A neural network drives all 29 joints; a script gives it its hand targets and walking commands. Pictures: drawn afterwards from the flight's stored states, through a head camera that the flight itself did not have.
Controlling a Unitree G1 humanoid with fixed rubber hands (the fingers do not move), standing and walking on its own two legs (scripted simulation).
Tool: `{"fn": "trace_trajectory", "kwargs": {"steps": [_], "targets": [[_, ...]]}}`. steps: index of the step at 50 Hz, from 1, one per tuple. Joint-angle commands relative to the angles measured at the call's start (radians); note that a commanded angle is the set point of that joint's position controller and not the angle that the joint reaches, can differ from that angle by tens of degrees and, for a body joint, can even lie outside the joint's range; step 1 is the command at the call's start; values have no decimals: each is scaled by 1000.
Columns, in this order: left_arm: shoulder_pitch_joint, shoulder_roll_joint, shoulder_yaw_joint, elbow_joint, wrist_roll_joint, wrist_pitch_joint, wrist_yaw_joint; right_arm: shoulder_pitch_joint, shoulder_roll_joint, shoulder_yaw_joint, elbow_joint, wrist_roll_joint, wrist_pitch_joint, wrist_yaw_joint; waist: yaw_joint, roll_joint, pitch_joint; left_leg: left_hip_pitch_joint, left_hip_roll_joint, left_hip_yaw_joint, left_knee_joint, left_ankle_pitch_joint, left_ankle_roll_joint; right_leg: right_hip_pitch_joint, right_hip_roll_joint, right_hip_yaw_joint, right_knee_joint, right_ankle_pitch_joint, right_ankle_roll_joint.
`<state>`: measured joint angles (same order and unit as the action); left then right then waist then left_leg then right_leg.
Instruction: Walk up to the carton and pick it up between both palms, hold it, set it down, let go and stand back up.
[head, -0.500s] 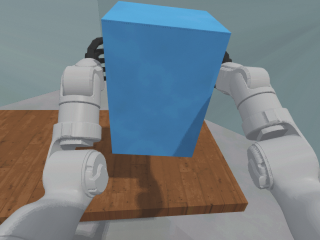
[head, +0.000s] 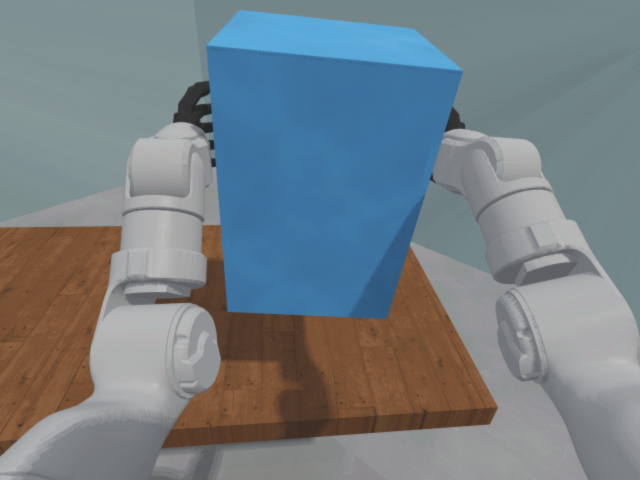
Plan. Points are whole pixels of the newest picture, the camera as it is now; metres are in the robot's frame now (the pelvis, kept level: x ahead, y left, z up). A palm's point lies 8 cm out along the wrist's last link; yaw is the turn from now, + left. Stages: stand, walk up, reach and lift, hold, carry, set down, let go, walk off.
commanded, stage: hold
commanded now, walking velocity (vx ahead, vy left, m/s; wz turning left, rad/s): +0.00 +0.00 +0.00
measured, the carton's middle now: (318, 173) +0.37 +0.01 +0.30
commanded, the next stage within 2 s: set down in 1.48 s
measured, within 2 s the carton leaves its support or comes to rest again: neither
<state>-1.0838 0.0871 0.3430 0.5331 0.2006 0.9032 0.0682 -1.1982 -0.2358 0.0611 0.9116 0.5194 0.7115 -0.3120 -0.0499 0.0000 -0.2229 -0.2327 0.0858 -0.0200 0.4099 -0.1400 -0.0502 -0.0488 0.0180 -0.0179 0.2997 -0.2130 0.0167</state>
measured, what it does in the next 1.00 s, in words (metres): stands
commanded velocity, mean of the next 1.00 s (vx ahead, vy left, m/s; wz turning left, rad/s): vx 0.00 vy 0.00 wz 0.00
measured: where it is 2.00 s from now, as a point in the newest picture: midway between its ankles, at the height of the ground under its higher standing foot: outside the picture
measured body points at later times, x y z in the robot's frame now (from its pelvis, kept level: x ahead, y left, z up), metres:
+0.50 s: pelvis +0.00 +0.00 +0.00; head -0.10 +0.02 +0.44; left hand +0.38 +0.16 +0.33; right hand +0.38 -0.13 +0.33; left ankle +0.05 +0.15 -0.74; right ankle -0.03 -0.13 -0.74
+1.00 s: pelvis +0.00 +0.00 +0.00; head -0.10 +0.02 +0.44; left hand +0.38 +0.16 +0.33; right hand +0.38 -0.13 +0.33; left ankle +0.05 +0.15 -0.74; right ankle -0.03 -0.13 -0.74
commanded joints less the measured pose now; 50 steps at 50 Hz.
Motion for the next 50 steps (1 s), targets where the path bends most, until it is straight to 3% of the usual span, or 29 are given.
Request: {"fn": "trace_trajectory", "kwargs": {"steps": [1,2,3,5,6,7,8,9,10,15,16,19,22,25,26,27,29,30,31,32,33,36,39,43,44,45,46,48,50], "targets": [[-824,-581,-306,-123,-210,-80,-140,-884,628,92,-361,163,-47,138,-7,29,-335,333,-100,-4,2,226,4,-170,83,18,-74,191,54],[-830,-574,-308,-130,-202,-77,-139,-870,616,86,-338,165,-43,140,0,62,-329,336,-102,-5,2,230,-2,-173,82,23,-78,186,50],[-825,-574,-299,-126,-207,-77,-138,-871,617,92,-337,167,-43,141,-11,42,-335,343,-99,-7,2,232,1,-172,81,15,-74,187,54],[-810,-560,-282,-91,-193,-74,-141,-855,608,82,-297,165,-37,138,-3,50,-291,326,-100,-2,1,217,7,-175,80,21,-77,166,50],[-801,-550,-265,-68,-186,-72,-145,-865,617,96,-313,160,-42,139,9,18,-277,300,-102,2,-5,191,15,-152,77,24,-78,162,54],[-803,-558,-277,-83,-187,-76,-146,-889,621,104,-349,162,-50,138,14,27,-312,319,-104,3,-5,214,15,-157,76,22,-78,188,56],[-806,-568,-286,-107,-192,-76,-150,-872,623,97,-334,161,-51,136,0,55,-336,342,-106,3,-4,224,5,-156,74,26,-75,206,56],[-813,-563,-283,-75,-194,-77,-152,-884,611,79,-316,157,-46,134,-10,30,-293,313,-106,-2,-8,192,12,-178,78,24,-82,165,56],[-839,-555,-276,-95,-187,-84,-150,-894,626,85,-341,153,-51,138,3,23,-321,324,-108,-1,-12,195,15,-157,81,23,-81,164,54],[-860,-586,-342,-177,-229,-92,-137,-894,628,103,-387,171,-54,135,-20,61,-391,355,-109,-5,18,265,-3,-162,81,16,-66,234,66],[-838,-585,-328,-141,-223,-84,-138,-900,633,104,-383,171,-50,133,-6,50,-365,341,-105,-5,13,243,3,-166,83,18,-70,195,62],[-818,-564,-295,-111,-192,-80,-138,-859,627,78,-320,154,-42,140,-4,47,-309,316,-101,-3,-10,181,13,-185,75,23,-79,146,55],[-862,-588,-343,-172,-225,-82,-138,-887,615,81,-370,170,-49,137,-26,86,-384,348,-100,-13,6,229,-2,-172,79,19,-68,187,51],[-843,-580,-336,-175,-231,-78,-136,-875,626,101,-370,183,-44,134,-16,69,-381,364,-106,-9,22,284,-4,-152,81,25,-67,232,61],[-832,-590,-333,-178,-219,-76,-136,-865,614,88,-356,178,-42,135,-15,97,-367,368,-104,-6,15,272,-7,-174,82,23,-70,203,55],[-819,-573,-323,-140,-213,-71,-140,-847,596,79,-345,169,-40,134,-26,64,-331,350,-104,-7,10,241,-5,-171,79,22,-76,189,55],[-794,-560,-292,-111,-188,-68,-144,-854,600,89,-326,162,-40,135,-12,60,-291,338,-98,-3,-1,209,0,-173,77,20,-82,160,49],[-824,-572,-318,-155,-205,-74,-144,-874,612,96,-362,172,-50,132,-16,67,-339,346,-105,-1,7,235,1,-166,77,24,-75,189,53],[-817,-580,-318,-150,-202,-70,-146,-865,596,86,-347,171,-44,133,-17,95,-317,344,-102,-7,4,238,-8,-172,79,17,-73,183,47],[-807,-585,-323,-125,-207,-69,-148,-875,598,89,-338,174,-43,134,-21,86,-307,342,-103,-9,2,238,-4,-177,78,21,-76,177,46],[-844,-589,-338,-187,-214,-77,-143,-877,612,92,-356,176,-49,140,-15,97,-375,372,-102,-7,9,272,-15,-169,81,18,-70,200,46],[-815,-569,-299,-84,-201,-69,-142,-877,586,78,-313,163,-44,145,-12,59,-291,322,-96,-12,-9,199,-1,-185,78,19,-87,133,40],[-850,-596,-327,-130,-219,-78,-138,-897,602,65,-329,158,-47,146,-24,71,-334,343,-99,-14,-1,223,-5,-185,85,15,-77,163,41],[-824,-577,-291,-82,-200,-77,-138,-893,618,83,-320,169,-45,150,4,45,-311,324,-101,-6,2,231,4,-172,82,20,-82,160,49],[-822,-584,-307,-117,-204,-81,-139,-882,612,73,-327,164,-50,147,-12,60,-352,351,-98,-8,4,249,1,-166,80,18,-79,194,50],[-826,-594,-312,-143,-212,-82,-138,-882,623,97,-353,172,-56,144,0,64,-373,365,-98,-6,11,277,-1,-161,85,17,-73,216,51],[-841,-586,-321,-166,-221,-88,-136,-883,622,96,-367,175,-56,142,-11,57,-399,371,-101,-9,17,287,-5,-150,87,15,-69,230,55],[-834,-587,-318,-173,-212,-87,-132,-871,639,107,-370,180,-49,140,4,58,-394,363,-104,-8,22,288,-3,-153,84,18,-63,233,58],[-822,-588,-328,-153,-218,-80,-132,-882,628,99,-378,175,-49,139,-9,66,-381,360,-108,-4,23,281,-2,-160,81,21,-68,241,61]]}}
